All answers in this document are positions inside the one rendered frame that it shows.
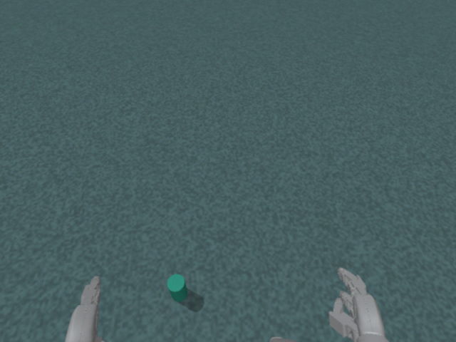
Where can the left robot hand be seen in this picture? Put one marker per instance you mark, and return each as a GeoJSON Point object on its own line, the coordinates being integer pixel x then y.
{"type": "Point", "coordinates": [83, 326]}

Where can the can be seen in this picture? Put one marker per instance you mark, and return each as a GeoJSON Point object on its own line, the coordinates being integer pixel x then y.
{"type": "Point", "coordinates": [177, 287]}

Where can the right robot hand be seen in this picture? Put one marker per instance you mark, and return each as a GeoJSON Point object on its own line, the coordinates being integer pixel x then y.
{"type": "Point", "coordinates": [364, 312]}

